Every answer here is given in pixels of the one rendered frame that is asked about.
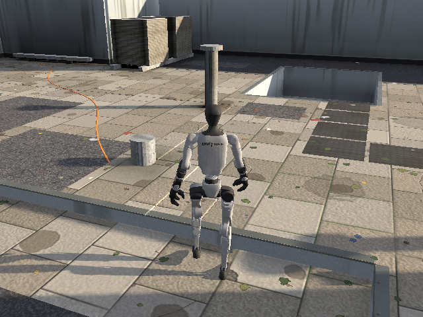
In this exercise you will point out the robot right foot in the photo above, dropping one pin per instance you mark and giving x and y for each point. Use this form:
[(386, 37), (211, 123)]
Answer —
[(223, 274)]

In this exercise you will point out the right robot upper arm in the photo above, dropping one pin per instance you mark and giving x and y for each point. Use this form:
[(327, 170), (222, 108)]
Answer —
[(236, 149)]

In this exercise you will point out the robot left forearm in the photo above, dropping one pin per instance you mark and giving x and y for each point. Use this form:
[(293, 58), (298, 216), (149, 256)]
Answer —
[(179, 177)]

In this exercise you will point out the robot left hand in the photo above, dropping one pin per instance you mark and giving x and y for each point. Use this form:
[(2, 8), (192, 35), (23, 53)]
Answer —
[(173, 196)]

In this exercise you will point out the robot right forearm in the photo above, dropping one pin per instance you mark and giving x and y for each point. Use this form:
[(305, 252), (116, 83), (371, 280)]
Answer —
[(243, 172)]

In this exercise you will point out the left robot shin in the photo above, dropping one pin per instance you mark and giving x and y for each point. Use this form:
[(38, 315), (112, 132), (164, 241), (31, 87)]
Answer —
[(196, 228)]

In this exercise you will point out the robot right hand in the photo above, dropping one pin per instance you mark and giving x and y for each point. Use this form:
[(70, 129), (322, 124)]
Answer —
[(238, 182)]

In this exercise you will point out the left robot upper arm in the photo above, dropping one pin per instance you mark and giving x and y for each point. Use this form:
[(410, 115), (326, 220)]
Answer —
[(188, 149)]

